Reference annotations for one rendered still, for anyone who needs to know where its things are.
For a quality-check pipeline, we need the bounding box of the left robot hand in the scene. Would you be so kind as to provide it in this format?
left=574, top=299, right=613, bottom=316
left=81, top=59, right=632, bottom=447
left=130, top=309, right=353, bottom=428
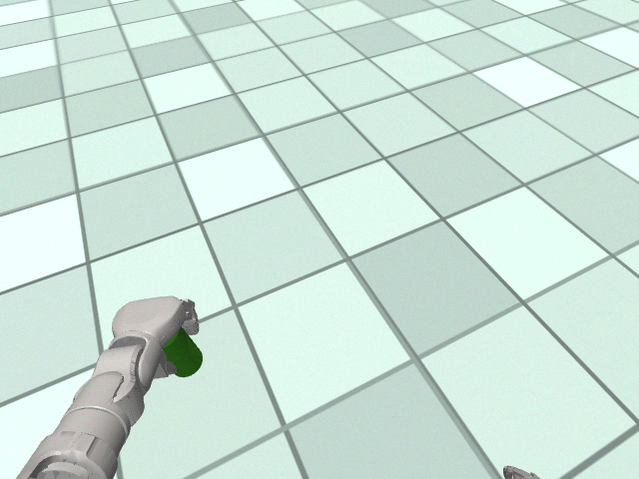
left=112, top=296, right=199, bottom=379

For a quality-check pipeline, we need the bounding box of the left robot arm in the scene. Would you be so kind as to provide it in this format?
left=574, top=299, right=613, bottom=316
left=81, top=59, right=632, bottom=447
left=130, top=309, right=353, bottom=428
left=16, top=331, right=162, bottom=479

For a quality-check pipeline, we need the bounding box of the can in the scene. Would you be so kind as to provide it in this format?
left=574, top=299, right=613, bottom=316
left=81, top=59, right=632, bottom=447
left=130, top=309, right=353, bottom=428
left=163, top=327, right=203, bottom=377

